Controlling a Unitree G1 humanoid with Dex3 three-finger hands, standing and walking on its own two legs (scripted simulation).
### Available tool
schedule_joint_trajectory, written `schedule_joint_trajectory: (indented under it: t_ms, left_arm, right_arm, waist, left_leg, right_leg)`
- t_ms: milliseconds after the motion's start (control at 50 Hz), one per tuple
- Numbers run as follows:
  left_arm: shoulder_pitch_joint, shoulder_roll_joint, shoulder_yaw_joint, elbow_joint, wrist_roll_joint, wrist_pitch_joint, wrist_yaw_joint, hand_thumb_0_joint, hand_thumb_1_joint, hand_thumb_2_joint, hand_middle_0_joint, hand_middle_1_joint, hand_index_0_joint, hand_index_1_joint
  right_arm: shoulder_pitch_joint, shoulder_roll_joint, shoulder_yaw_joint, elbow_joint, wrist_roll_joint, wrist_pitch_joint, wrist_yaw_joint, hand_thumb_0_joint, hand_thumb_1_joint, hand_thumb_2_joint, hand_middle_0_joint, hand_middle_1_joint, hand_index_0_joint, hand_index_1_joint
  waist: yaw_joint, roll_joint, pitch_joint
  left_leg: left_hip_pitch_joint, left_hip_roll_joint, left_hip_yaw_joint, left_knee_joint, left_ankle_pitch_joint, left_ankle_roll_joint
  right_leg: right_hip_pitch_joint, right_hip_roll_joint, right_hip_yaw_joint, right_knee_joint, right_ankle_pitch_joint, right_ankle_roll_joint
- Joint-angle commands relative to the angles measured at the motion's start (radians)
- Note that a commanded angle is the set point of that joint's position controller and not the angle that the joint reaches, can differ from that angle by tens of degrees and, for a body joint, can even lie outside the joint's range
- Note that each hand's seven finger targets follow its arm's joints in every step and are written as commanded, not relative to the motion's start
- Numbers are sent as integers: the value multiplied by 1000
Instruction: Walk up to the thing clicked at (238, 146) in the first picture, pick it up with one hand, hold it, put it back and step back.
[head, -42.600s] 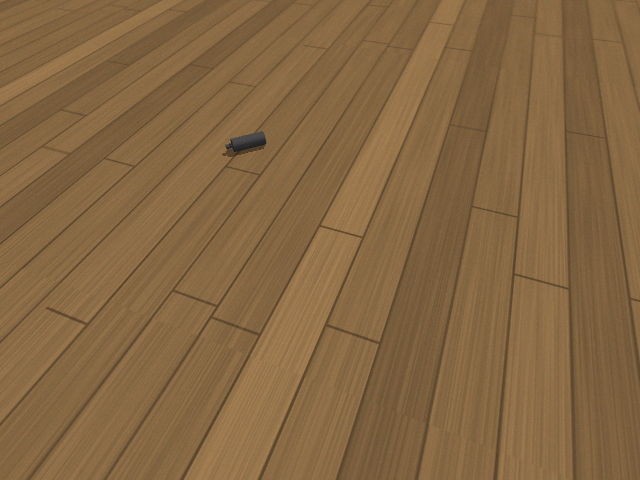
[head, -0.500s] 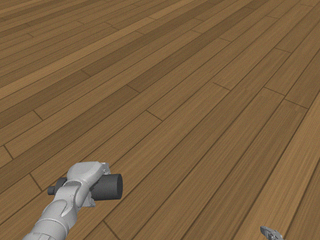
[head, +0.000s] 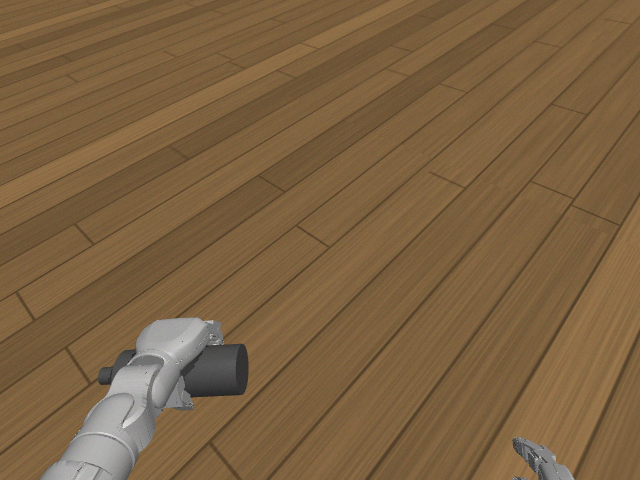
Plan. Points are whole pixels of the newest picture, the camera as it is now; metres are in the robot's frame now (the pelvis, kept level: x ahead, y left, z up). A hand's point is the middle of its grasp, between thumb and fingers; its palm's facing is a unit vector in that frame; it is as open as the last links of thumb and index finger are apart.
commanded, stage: hold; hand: left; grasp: from above
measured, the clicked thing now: (172, 372) +0.30 +0.24 -0.07
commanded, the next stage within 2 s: crouch in 0.44 s
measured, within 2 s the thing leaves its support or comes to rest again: neither
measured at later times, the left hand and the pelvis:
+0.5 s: hand (183, 372) +0.29 +0.22 -0.05, palm faces -0.50 -0.04 -0.87, open 9.9 cm; pelvis +0.00 +0.00 +0.00, yaw +0 degrees
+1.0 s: hand (202, 392) +0.30 +0.23 -0.16, palm faces -0.49 +0.04 -0.87, open 10.0 cm; pelvis -0.02 +0.00 -0.05, yaw +1 degrees
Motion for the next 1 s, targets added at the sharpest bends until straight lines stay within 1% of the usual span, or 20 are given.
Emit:
schedule_joint_trajectory:
  t_ms: [0,20,80,120,220,240,300,360,380,420,520,540,580,660,680,780,820,880,940,980]
  left_arm:
    - [-380,238,118,-257,2,-19,25,0,595,849,-875,-880,-919,-833]
    - [-413,240,109,-270,5,-24,25,0,598,847,-880,-891,-926,-843]
    - [-407,276,150,-287,-2,-38,38,0,603,866,-908,-858,-943,-821]
    - [-423,242,125,-273,0,-39,52,0,612,843,-904,-864,-947,-819]
    - [-432,243,127,-241,18,-6,99,0,565,838,-868,-848,-910,-804]
    - [-443,216,105,-230,14,-2,99,0,579,826,-868,-864,-916,-814]
    - [-371,216,107,-147,11,10,85,0,582,847,-891,-842,-928,-804]
    - [-385,241,119,-173,5,0,58,0,601,878,-905,-863,-939,-827]
    - [-375,216,98,-175,3,-3,48,0,591,871,-898,-864,-933,-827]
    - [-366,240,119,-188,6,-13,38,0,603,863,-907,-856,-942,-819]
    - [-418,247,123,-258,6,-35,46,0,693,790,-967,-880,-1023,-821]
    - [-417,244,123,-247,14,-34,54,0,613,870,-887,-859,-943,-819]
    - [-397,232,124,-201,18,-31,74,0,642,966,-941,-901,-970,-873]
    - [-382,199,111,-99,36,-34,128,0,667,987,-973,-894,-995,-873]
    - [-383,206,124,-92,39,-39,145,0,658,1002,-966,-904,-987,-884]
    - [-443,203,113,41,86,-56,223,0,680,1016,-979,-929,-1003,-906]
    - [-502,176,93,100,104,-65,250,0,687,982,-972,-940,-1004,-908]
    - [-565,178,102,177,139,-88,306,0,658,1002,-948,-960,-980,-928]
    - [-671,190,115,164,185,-110,371,0,625,943,-902,-967,-947,-921]
    - [-671,199,126,215,211,-99,413,0,599,909,-891,-933,-935,-889]
  right_arm:
    - [-79,-127,-38,-137,-4,-40,-8,0,-901,-897,199,299,199,299]
    - [-79,-125,-36,-134,-6,-42,-10,0,-906,-899,199,299,199,299]
    - [-73,-130,-38,-132,-3,-44,-13,0,-904,-899,199,300,199,300]
    - [-66,-130,-38,-122,-5,-44,-13,0,-899,-897,200,300,200,300]
    - [-63,-132,-41,-108,-4,-44,-12,0,-898,-897,200,300,200,299]
    - [-56,-132,-41,-102,-4,-45,-10,0,-898,-896,200,300,200,300]
    - [-54,-135,-47,-102,-1,-43,-6,0,-901,-898,200,300,199,300]
    - [-65,-132,-46,-115,-3,-40,-5,0,-903,-899,199,300,199,300]
    - [-66,-129,-45,-118,-4,-39,-4,0,-906,-900,199,300,199,300]
    - [-69,-128,-43,-121,-4,-38,-6,0,-905,-899,199,300,199,300]
    - [-74,-126,-37,-137,-4,-38,-11,0,-930,-913,200,300,200,300]
    - [-66,-125,-38,-126,-4,-39,-12,0,-883,-894,201,300,201,300]
    - [-58,-131,-42,-119,-5,-37,-13,0,-891,-897,200,300,201,300]
    - [-39,-137,-49,-105,-8,-35,-5,0,-890,-897,200,300,200,300]
    - [-39,-132,-50,-102,-11,-35,-3,0,-889,-896,200,300,200,300]
    - [-4,-140,-59,-65,-24,-31,10,0,-894,-897,200,300,200,300]
    - [20,-141,-61,-45,-33,-32,19,0,-896,-897,200,300,200,300]
    - [48,-149,-75,-35,-47,-43,31,0,-897,-896,200,299,200,299]
    - [85,-154,-85,-44,-62,-53,44,0,-897,-895,200,299,200,299]
    - [118,-165,-87,-46,-64,-51,44,0,-898,-896,200,299,200,299]
  waist:
    - [7,-9,-280]
    - [-2,-4,-300]
    - [10,35,-311]
    - [-5,26,-316]
    - [-1,1,-316]
    - [-7,-6,-296]
    - [4,-33,-253]
    - [16,-16,-275]
    - [9,-24,-278]
    - [15,-1,-277]
    - [8,9,-301]
    - [3,2,-299]
    - [-6,-14,-278]
    - [-15,-55,-210]
    - [-9,-55,-209]
    - [-43,-65,-239]
    - [-65,-56,-264]
    - [-72,-34,-319]
    - [-84,54,-465]
    - [-95,64,-527]
  left_leg:
    - [133,-37,7,-68,144,25]
    - [141,-39,7,-62,165,25]
    - [164,-36,7,-69,163,18]
    - [181,-28,2,-70,179,15]
    - [173,-34,12,-61,215,17]
    - [163,-31,11,-65,207,16]
    - [135,-29,8,-78,183,19]
    - [139,-34,8,-77,179,21]
    - [138,-34,6,-77,183,21]
    - [137,-37,8,-77,176,21]
    - [161,-36,8,-82,168,20]
    - [155,-37,10,-76,180,21]
    - [151,-36,10,-72,193,19]
    - [105,-30,4,-71,138,16]
    - [80,-35,8,-60,116,18]
    - [6,-39,8,34,105,19]
    - [-64,-37,4,108,91,17]
    - [-220,-38,5,269,27,9]
    - [-345,-32,1,426,-16,2]
    - [-402,-28,-1,498,-17,6]
  right_leg:
    - [61,35,-14,-94,105,-20]
    - [65,35,-14,-89,127,-19]
    - [63,39,-15,-89,120,-25]
    - [52,44,-22,-83,137,-27]
    - [69,38,-23,-88,175,-22]
    - [62,40,-25,-87,168,-23]
    - [64,38,-28,-96,145,-23]
    - [81,33,-23,-102,137,-22]
    - [83,35,-23,-100,142,-22]
    - [83,32,-20,-104,135,-23]
    - [81,35,-19,-107,125,-26]
    - [80,36,-19,-103,141,-24]
    - [65,37,-20,-96,152,-25]
    - [18,39,-31,-96,100,-25]
    - [12,33,-26,-94,82,-23]
    - [-89,26,-23,-23,83,-17]
    - [-165,25,-24,49,81,-18]
    - [-328,25,-25,194,24,-24]
    - [-484,26,-28,361,-10,-37]
    - [-556,30,-37,438,-17,-39]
